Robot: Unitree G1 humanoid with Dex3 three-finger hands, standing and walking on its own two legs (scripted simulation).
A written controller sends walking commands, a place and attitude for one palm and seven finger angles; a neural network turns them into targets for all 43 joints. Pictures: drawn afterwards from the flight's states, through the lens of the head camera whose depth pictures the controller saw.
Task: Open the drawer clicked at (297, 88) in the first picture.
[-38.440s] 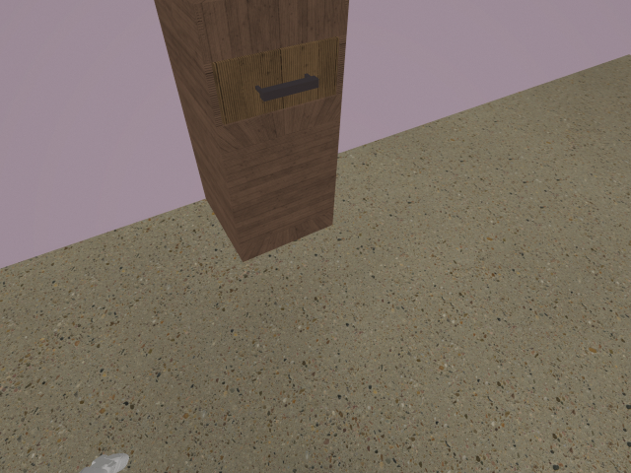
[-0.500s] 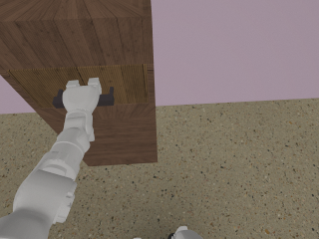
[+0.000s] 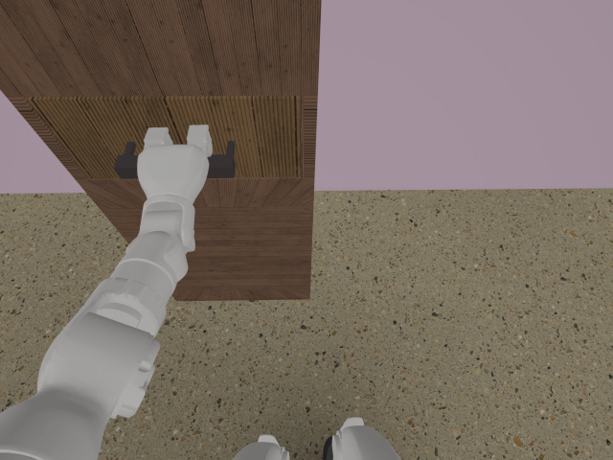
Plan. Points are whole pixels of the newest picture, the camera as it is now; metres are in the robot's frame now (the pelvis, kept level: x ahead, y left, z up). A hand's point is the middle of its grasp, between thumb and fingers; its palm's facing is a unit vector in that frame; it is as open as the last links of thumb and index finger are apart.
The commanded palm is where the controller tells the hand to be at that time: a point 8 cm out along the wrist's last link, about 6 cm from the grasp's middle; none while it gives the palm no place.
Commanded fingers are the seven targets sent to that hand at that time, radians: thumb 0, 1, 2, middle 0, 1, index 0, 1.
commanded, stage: lower the fingers behind the handle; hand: left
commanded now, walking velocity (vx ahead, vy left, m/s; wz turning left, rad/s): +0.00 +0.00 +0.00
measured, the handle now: (178, 156) +0.56 +0.20 +0.01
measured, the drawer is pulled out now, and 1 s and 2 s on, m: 0.00 0.00 0.00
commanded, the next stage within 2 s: lift the hand off the handle in 0.12 s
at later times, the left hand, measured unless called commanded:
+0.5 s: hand (183, 186) +0.49 +0.18 +0.03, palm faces +0.05 +0.02 -1.00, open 13.7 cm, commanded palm +0.47 +0.17 +0.04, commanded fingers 0.00 -0.50 0.30 -0.30 -1.20 -0.30 -1.20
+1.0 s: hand (179, 162) +0.51 +0.18 +0.05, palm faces +0.03 -0.05 -1.00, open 13.8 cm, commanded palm +0.48 +0.18 +0.11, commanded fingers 0.00 -0.50 0.30 -0.30 -1.20 -0.30 -1.20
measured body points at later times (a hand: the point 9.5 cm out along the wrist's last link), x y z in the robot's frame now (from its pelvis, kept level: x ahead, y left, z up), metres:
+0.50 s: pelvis -0.01 +0.00 -0.01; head +0.10 +0.00 +0.43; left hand +0.48 +0.18 +0.08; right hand +0.03 -0.27 -0.14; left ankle -0.01 +0.07 -0.68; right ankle +0.05 -0.08 -0.68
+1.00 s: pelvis +0.02 +0.01 +0.02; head +0.12 -0.01 +0.46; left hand +0.50 +0.18 +0.11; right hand +0.02 -0.26 -0.12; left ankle -0.01 +0.07 -0.68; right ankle +0.05 -0.08 -0.68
